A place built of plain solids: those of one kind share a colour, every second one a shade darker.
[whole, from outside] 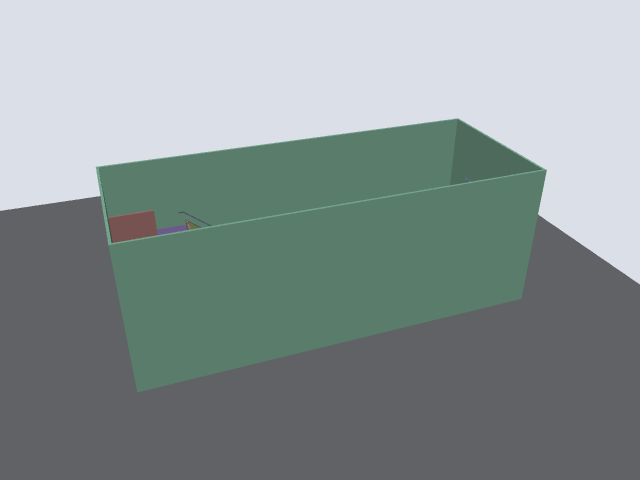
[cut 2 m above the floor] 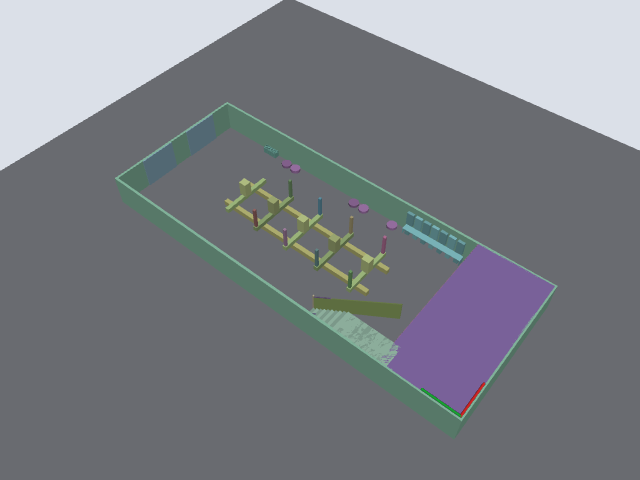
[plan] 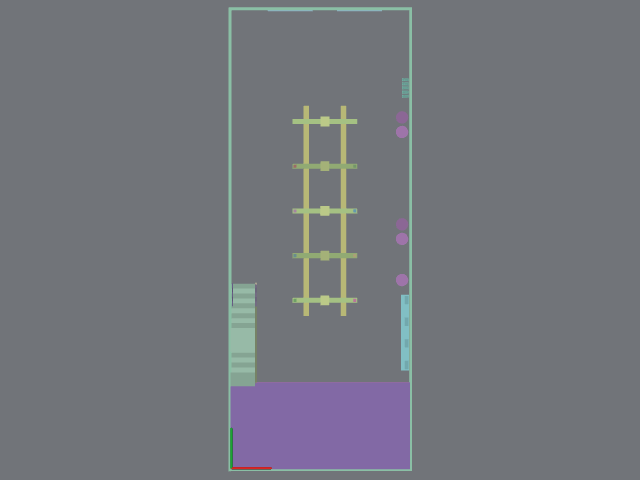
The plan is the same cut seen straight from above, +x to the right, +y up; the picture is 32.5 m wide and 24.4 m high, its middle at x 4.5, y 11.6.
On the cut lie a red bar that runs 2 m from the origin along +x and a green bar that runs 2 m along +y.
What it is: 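A boat hall 9.0 x 23.3 m, 8.8 m high; a lifeboat 13.4 m long and 4.5 m in beam on its cradle down the middle, its keel 1.60 m over the floor; a walk along either side; at the rear a crew gallery 4.4 m deep at 4.26 m over closed stores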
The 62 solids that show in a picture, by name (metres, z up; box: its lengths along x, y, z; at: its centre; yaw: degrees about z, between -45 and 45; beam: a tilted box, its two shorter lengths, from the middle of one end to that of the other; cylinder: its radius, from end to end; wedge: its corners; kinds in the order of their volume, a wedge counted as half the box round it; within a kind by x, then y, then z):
{
 "gal_1": {"box": [9.13, 4.42, 4.31], "at": [4.51, 2.16, 2.11]},
 "wall_1": {"box": [0.15, 23.58, 8.84], "at": [-0.07, 11.64, 4.37]},
 "wall_2": {"box": [9.33, 0.15, 8.84], "at": [4.51, -0.07, 4.37]},
 "wall_3": {"box": [9.33, 0.15, 8.84], "at": [4.51, 23.36, 4.37]},
 "wall_4": {"box": [0.15, 23.58, 8.84], "at": [9.11, 11.64, 4.37]},
 "stair_1": {"box": [1.25, 0.71, 4.11], "at": [0.57, 4.27, 2.0]},
 "stair_2": {"box": [1.25, 0.71, 3.91], "at": [0.57, 4.52, 1.9]},
 "stair_3": {"box": [1.25, 0.71, 3.7], "at": [0.57, 4.77, 1.8]},
 "stair_4": {"box": [1.25, 0.71, 3.5], "at": [0.57, 5.02, 1.7]},
 "stair_5": {"box": [1.25, 0.71, 3.3], "at": [0.57, 5.27, 1.6]},
 "stair_6": {"box": [1.25, 0.71, 3.1], "at": [0.57, 5.52, 1.5]},
 "stair_7": {"box": [1.25, 0.71, 2.89], "at": [0.57, 5.77, 1.4]},
 "stair_8": {"box": [1.25, 0.71, 2.69], "at": [0.57, 6.02, 1.29]},
 "stair_9": {"box": [1.25, 0.71, 2.49], "at": [0.57, 6.27, 1.19]},
 "stair_10": {"box": [1.25, 0.71, 2.28], "at": [0.57, 6.52, 1.09]},
 "stair_11": {"box": [1.25, 0.71, 2.08], "at": [0.57, 6.77, 0.99]},
 "stair_12": {"box": [1.25, 0.71, 1.88], "at": [0.57, 7.02, 0.89]},
 "stair_13": {"box": [1.25, 0.71, 1.67], "at": [0.57, 7.27, 0.79]},
 "stair_14": {"box": [1.25, 0.71, 1.47], "at": [0.57, 7.52, 0.69]},
 "stair_15": {"box": [1.25, 0.71, 1.27], "at": [0.57, 7.78, 0.58]},
 "stair_16": {"box": [1.25, 0.71, 1.06], "at": [0.57, 8.03, 0.48]},
 "stair_17": {"box": [1.25, 0.71, 0.86], "at": [0.57, 8.28, 0.38]},
 "stair_18": {"box": [1.25, 0.71, 0.66], "at": [0.57, 8.53, 0.28]},
 "stair_19": {"box": [1.25, 0.71, 0.46], "at": [0.57, 8.78, 0.18]},
 "stair_20": {"box": [1.25, 0.71, 0.25], "at": [0.57, 9.03, 0.08]},
 "beam_1": {"box": [0.28, 10.7, 0.39], "at": [3.8, 13.08, 0.14]},
 "beam_2": {"box": [0.28, 10.7, 0.39], "at": [5.7, 13.08, 0.14]},
 "cross_1": {"box": [3.3, 0.26, 0.3], "at": [4.75, 8.53, 0.49]},
 "cross_2": {"box": [3.3, 0.26, 0.3], "at": [4.75, 10.8, 0.49]},
 "cross_3": {"box": [3.3, 0.26, 0.3], "at": [4.75, 13.08, 0.49]},
 "cross_4": {"box": [3.3, 0.26, 0.3], "at": [4.75, 15.35, 0.49]},
 "cross_5": {"box": [3.3, 0.26, 0.3], "at": [4.75, 17.62, 0.49]},
 "sdoor_1": {"box": [2.28, 0.05, 5.25], "at": [2.99, 23.25, 2.58]},
 "sdoor_2": {"box": [2.28, 0.05, 5.25], "at": [6.51, 23.25, 2.58]},
 "keelblock_1": {"box": [0.46, 0.5, 0.96], "at": [4.75, 8.53, 1.12]},
 "keelblock_2": {"box": [0.46, 0.5, 0.96], "at": [4.75, 10.8, 1.12]},
 "keelblock_3": {"box": [0.46, 0.5, 0.96], "at": [4.75, 13.08, 1.12]},
 "keelblock_4": {"box": [0.46, 0.5, 0.96], "at": [4.75, 15.35, 1.12]},
 "keelblock_5": {"box": [0.46, 0.5, 0.96], "at": [4.75, 17.62, 1.12]},
 "stair_guard_panel_1": {"wedge": [[1.22, 4.32, 4.08], [1.22, 4.32, 5.2], [1.22, 9.39, -0.02], [1.22, 9.39, 1.1], [1.27, 4.32, 4.08], [1.27, 4.32, 5.2], [1.27, 9.39, -0.02], [1.27, 9.39, 1.1]]},
 "screen_1": {"box": [0.12, 2.54, 2.15], "at": [1.55, 1.27, 5.29]},
 "kit_1": {"box": [0.42, 3.85, 0.04], "at": [8.82, 6.89, 0.43]},
 "kit_2": {"box": [0.19, 0.43, 0.9], "at": [8.9, 5.25, 1.17]},
 "kit_3": {"box": [0.19, 0.43, 0.9], "at": [8.9, 5.79, 1.17]},
 "kit_4": {"box": [0.19, 0.43, 0.9], "at": [8.9, 6.34, 1.17]},
 "kit_5": {"box": [0.19, 0.43, 0.9], "at": [8.9, 6.89, 1.17]},
 "kit_6": {"box": [0.19, 0.43, 0.9], "at": [8.9, 7.45, 1.17]},
 "kit_7": {"box": [0.19, 0.43, 0.9], "at": [8.9, 8.0, 1.17]},
 "kit_8": {"box": [0.19, 0.43, 0.9], "at": [8.9, 8.54, 1.17]},
 "coils_1": {"cylinder": 0.31, "from": [8.67, 9.56, 0.0], "to": [8.67, 9.56, 0.18]},
 "coils_2": {"cylinder": 0.31, "from": [8.67, 11.66, 0.0], "to": [8.67, 11.66, 0.18]},
 "coils_3": {"cylinder": 0.31, "from": [8.67, 12.4, 0.0], "to": [8.67, 12.4, 0.18]},
 "coils_4": {"cylinder": 0.31, "from": [8.67, 17.09, 0.0], "to": [8.67, 17.09, 0.22]},
 "coils_5": {"cylinder": 0.31, "from": [8.67, 17.83, 0.0], "to": [8.67, 17.83, 0.18]},
 "shore3e_1": {"box": [0.16, 0.16, 1.73], "at": [6.27, 15.35, 1.5]},
 "shore3w_1": {"box": [0.16, 0.16, 1.73], "at": [3.23, 15.35, 1.5]},
 "shore0e_1": {"box": [0.16, 0.16, 1.52], "at": [6.27, 8.53, 1.4]},
 "shore0w_1": {"box": [0.16, 0.16, 1.52], "at": [3.23, 8.53, 1.4]},
 "shore2e_1": {"box": [0.16, 0.16, 1.52], "at": [6.27, 13.08, 1.4]},
 "shore2w_1": {"box": [0.16, 0.16, 1.52], "at": [3.23, 13.08, 1.4]},
 "shore1e_1": {"box": [0.16, 0.16, 1.51], "at": [6.27, 10.8, 1.39]},
 "shore1w_1": {"box": [0.16, 0.16, 1.51], "at": [3.23, 10.8, 1.39]}
}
